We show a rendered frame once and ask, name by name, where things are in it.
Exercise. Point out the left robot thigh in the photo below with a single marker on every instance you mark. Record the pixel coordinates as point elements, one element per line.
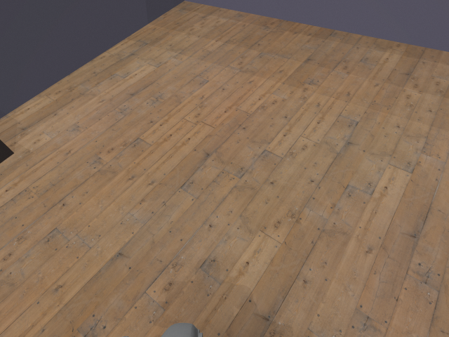
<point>182,330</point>

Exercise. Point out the cupboard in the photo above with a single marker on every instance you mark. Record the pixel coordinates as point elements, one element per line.
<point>5,152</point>

